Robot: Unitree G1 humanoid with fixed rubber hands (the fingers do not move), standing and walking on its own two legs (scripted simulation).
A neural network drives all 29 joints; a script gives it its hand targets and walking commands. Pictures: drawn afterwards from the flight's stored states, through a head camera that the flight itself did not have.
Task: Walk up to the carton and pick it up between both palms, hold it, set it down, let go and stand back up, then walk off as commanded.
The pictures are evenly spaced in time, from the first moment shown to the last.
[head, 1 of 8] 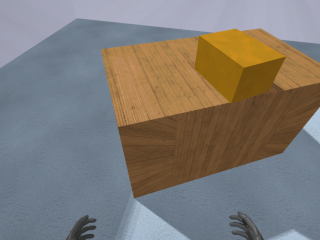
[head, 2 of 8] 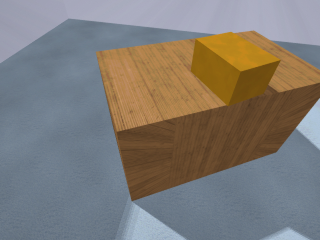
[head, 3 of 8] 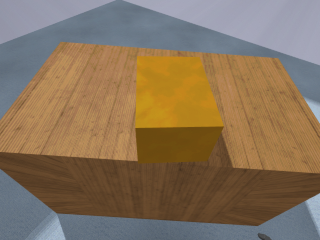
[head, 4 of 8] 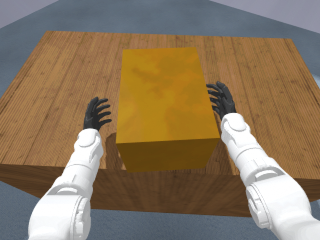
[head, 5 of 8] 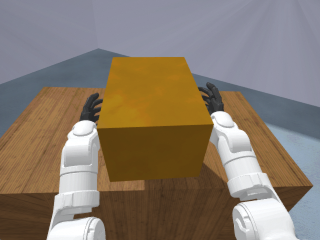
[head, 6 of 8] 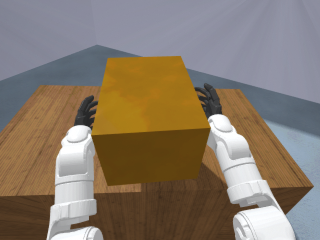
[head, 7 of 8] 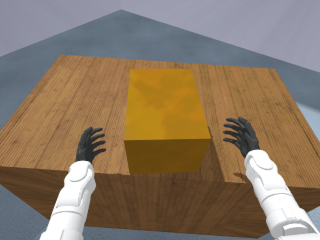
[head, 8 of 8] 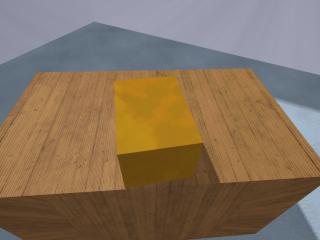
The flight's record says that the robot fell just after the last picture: no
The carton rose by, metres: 0.18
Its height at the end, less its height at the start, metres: +0.00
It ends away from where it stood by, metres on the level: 0.01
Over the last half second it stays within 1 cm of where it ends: yes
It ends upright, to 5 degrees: yes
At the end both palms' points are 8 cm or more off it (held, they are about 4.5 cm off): yes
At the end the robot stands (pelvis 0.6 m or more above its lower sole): yes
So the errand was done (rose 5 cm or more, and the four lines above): yes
